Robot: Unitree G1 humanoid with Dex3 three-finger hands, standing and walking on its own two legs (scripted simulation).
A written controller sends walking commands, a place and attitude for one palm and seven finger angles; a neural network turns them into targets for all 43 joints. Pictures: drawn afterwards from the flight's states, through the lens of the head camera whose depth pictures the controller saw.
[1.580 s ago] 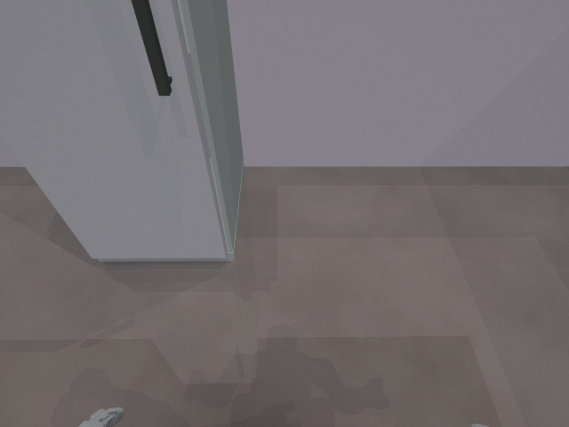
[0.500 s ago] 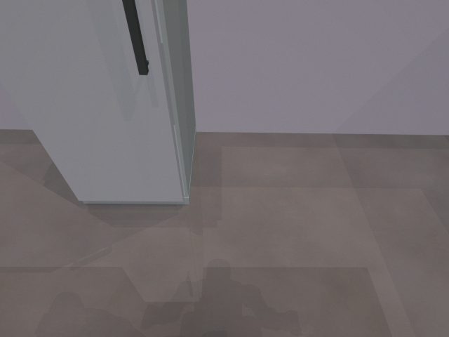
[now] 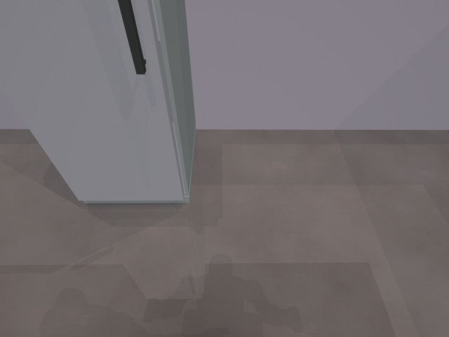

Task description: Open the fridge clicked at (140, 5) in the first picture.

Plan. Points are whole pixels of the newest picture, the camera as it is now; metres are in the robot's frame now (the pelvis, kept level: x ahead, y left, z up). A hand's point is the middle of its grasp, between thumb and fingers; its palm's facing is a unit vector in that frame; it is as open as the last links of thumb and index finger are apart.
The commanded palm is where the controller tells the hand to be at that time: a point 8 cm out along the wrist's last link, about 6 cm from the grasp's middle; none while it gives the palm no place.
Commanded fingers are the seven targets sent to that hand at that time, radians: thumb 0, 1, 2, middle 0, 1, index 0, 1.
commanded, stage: walk to a spot facing it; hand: right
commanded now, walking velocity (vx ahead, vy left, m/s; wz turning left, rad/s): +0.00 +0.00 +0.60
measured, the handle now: out of the picture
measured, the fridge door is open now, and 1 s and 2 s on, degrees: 0 0 0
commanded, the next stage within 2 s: none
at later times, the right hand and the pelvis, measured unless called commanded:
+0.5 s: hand out of the picture +0.06 -0.16 -0.17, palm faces -0.19 +0.95 -0.27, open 7.4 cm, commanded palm none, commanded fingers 0.00 -0.90 -0.90 0.20 0.30 0.20 0.30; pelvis -0.03 +0.03 -0.02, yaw +14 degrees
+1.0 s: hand out of the picture +0.15 -0.20 -0.18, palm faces -0.44 +0.87 -0.22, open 7.4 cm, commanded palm none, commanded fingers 0.00 -0.90 -0.90 0.20 0.30 0.20 0.30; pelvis -0.03 -0.04 -0.01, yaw +31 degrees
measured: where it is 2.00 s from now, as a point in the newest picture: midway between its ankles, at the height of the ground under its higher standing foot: outside the picture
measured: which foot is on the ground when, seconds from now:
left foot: down 0.00-0.86, up 0.88-1.00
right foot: down 0.00-0.38, up 0.40-0.84, down 0.86-1.00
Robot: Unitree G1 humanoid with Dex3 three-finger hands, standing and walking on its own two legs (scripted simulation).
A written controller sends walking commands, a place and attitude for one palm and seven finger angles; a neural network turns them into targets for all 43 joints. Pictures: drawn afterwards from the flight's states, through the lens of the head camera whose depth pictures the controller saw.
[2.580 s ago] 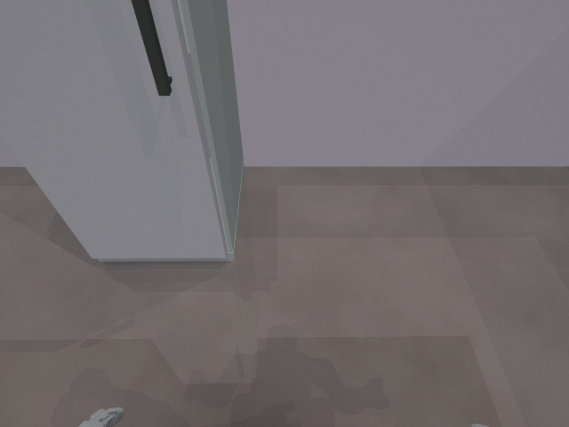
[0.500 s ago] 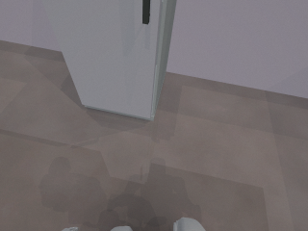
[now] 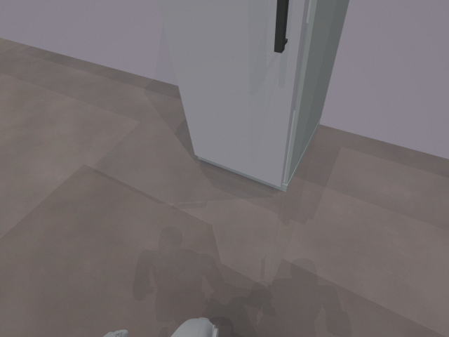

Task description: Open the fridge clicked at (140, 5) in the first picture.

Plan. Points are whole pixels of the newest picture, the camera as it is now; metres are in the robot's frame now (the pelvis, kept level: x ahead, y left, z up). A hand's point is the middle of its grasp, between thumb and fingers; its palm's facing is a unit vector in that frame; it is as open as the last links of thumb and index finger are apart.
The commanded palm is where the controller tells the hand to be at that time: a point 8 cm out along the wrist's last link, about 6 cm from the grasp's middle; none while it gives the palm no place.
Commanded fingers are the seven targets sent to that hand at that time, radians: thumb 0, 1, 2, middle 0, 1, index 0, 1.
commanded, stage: walk to a spot facing it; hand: right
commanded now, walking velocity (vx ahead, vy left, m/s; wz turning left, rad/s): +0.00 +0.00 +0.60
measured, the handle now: out of the picture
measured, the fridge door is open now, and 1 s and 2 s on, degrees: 0 0 0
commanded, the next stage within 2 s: none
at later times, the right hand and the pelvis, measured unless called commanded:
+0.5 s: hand out of the picture +0.15 -0.11 -0.15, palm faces -0.32 +0.91 -0.26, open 7.4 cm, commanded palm none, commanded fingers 0.00 -0.90 -0.90 0.20 0.30 0.20 0.30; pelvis -0.02 +0.04 +0.00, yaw +19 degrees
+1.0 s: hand (304, 301) +0.23 -0.14 -0.18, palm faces -0.51 +0.85 -0.14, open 7.4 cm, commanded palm none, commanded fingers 0.00 -0.90 -0.90 0.20 0.30 0.20 0.30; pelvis +0.09 +0.01 +0.01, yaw +36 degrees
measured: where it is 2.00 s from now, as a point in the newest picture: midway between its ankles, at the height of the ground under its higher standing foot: (184, 306)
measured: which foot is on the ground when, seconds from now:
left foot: up 0.00-0.30, down 0.32-0.78, up 0.80-1.00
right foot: down 0.00-0.32, up 0.34-0.76, down 0.78-1.00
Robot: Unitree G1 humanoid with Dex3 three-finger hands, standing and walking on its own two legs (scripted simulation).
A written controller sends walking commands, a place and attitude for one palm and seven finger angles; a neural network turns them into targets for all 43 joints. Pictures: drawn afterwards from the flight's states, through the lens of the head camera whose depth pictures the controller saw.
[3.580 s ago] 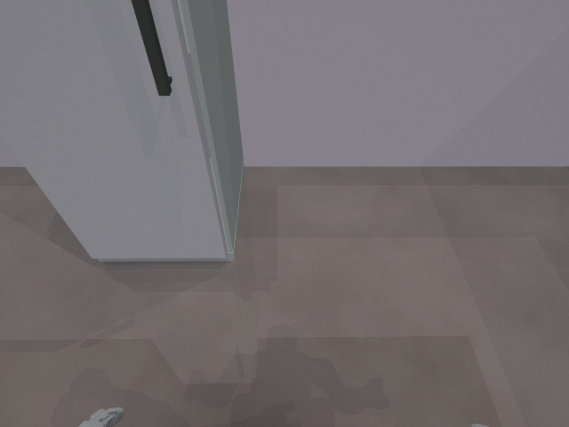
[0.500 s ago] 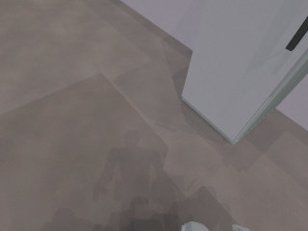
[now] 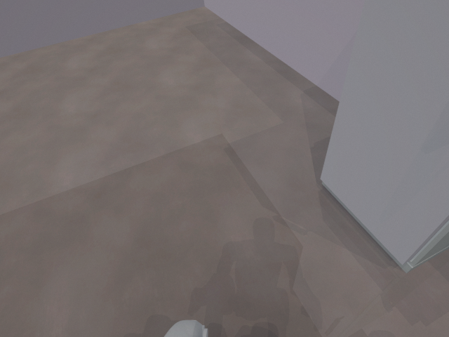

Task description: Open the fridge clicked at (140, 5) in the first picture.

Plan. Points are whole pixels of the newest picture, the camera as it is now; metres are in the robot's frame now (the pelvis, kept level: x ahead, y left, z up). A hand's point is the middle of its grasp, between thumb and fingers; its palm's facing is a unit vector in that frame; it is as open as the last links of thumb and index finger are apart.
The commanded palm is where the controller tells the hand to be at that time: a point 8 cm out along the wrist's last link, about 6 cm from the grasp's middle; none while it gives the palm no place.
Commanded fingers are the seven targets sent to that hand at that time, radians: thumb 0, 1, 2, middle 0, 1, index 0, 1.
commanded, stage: walk to a spot facing it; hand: right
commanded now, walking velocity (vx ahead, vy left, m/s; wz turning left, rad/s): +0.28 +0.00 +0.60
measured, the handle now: out of the picture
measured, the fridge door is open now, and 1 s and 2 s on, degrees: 0 0 0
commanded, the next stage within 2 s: turn to face it in 1.46 s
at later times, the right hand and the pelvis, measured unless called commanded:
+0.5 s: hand (279, 261) +0.34 -0.10 -0.19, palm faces -0.29 +0.94 -0.18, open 7.4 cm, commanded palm none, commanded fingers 0.00 -0.90 -0.90 0.20 0.30 0.20 0.30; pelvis +0.19 +0.05 -0.03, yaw +18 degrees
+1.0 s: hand (288, 211) +0.49 -0.14 -0.20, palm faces -0.47 +0.86 -0.20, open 7.4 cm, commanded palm none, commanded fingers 0.00 -0.90 -0.90 0.20 0.30 0.20 0.30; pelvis +0.39 +0.04 -0.01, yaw +36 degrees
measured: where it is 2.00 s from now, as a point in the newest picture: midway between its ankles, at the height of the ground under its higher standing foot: (224, 304)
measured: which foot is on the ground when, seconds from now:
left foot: up 0.00-0.34, down 0.36-0.88, up 0.90-1.00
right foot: down 0.00-0.36, up 0.38-0.84, down 0.86-1.00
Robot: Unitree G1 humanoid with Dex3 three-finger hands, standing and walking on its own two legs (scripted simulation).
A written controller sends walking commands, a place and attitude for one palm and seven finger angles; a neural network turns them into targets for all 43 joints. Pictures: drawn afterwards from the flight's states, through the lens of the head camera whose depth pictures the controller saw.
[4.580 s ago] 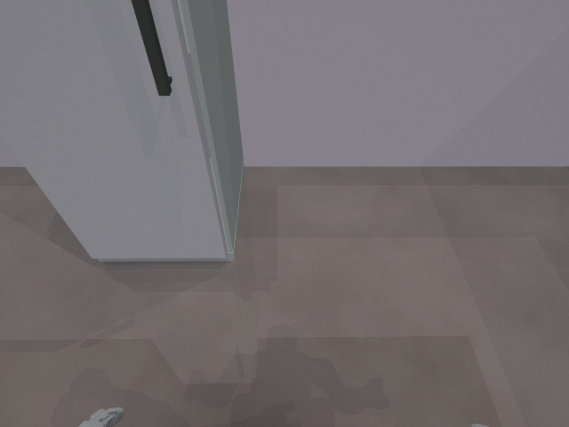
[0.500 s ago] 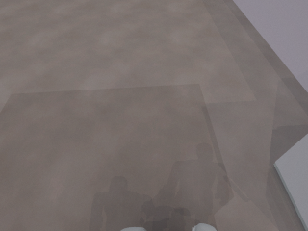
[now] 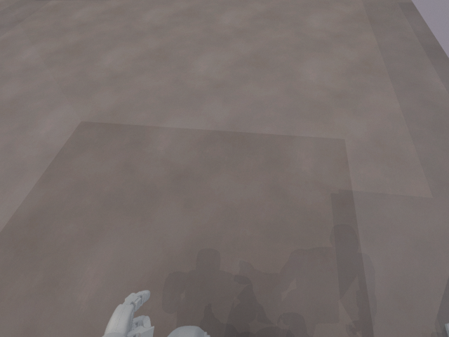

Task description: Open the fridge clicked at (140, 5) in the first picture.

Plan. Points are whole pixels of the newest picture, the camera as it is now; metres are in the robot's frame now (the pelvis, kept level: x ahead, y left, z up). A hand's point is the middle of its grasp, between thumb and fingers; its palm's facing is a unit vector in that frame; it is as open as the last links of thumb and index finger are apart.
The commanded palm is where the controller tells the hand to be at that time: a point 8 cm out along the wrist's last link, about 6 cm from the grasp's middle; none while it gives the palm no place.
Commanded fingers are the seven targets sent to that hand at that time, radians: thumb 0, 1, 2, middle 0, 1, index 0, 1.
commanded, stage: walk to a spot facing it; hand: right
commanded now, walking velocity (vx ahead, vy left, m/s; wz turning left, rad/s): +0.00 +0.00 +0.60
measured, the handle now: out of the picture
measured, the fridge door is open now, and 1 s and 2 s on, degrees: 0 0 0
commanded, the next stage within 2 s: turn to face it in 0.46 s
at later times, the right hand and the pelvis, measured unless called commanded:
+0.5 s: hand (281, 290) +0.23 -0.10 -0.14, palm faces -0.30 +0.91 -0.28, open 7.4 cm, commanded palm none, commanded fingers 0.00 -0.90 -0.90 0.20 0.30 0.20 0.30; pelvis +0.04 +0.04 +0.00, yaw +18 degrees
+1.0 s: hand (308, 326) +0.17 -0.15 -0.17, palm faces -0.21 +0.96 -0.18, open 7.4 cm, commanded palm none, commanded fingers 0.00 -0.90 -0.90 0.20 0.30 0.20 0.30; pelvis +0.06 +0.01 +0.01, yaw +15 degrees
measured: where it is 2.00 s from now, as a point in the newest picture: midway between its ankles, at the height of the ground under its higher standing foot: outside the picture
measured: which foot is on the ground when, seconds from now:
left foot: up 0.00-0.34, down 0.36-0.82, up 0.84-1.00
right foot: down 0.00-0.36, up 0.38-0.78, down 0.80-1.00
